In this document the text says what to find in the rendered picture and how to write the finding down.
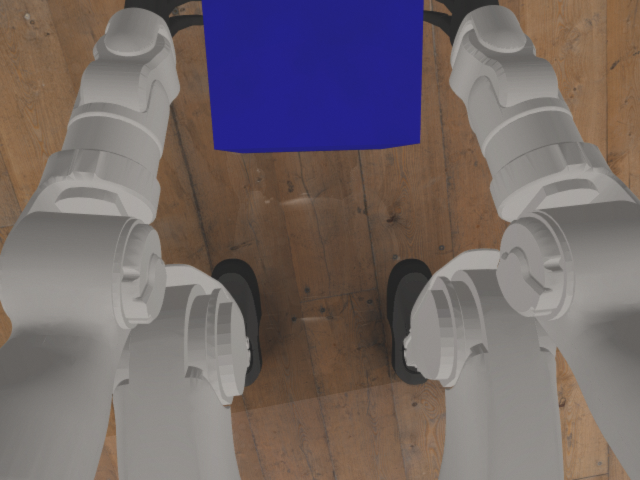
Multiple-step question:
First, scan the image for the robot left upper arm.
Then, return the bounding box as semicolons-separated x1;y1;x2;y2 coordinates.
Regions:
0;211;167;480

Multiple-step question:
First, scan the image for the robot right forearm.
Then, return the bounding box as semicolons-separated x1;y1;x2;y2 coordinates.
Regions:
449;5;640;223

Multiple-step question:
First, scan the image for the carton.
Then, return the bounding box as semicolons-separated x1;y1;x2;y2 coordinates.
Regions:
202;0;424;153

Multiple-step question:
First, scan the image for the robot right foot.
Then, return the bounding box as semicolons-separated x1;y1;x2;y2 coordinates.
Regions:
387;259;432;385

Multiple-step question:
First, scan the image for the right robot hand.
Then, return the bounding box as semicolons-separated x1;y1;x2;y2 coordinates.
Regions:
423;0;499;47

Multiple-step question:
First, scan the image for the right robot shin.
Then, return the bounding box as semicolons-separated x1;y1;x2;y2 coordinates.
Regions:
403;248;557;381

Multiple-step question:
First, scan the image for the left robot hand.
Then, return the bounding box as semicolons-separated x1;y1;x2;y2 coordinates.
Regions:
124;0;204;37

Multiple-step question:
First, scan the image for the robot right upper arm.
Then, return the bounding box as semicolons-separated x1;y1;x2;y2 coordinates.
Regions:
496;200;640;480

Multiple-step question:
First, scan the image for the robot left forearm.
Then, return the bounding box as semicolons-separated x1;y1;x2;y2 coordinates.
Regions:
0;8;180;317

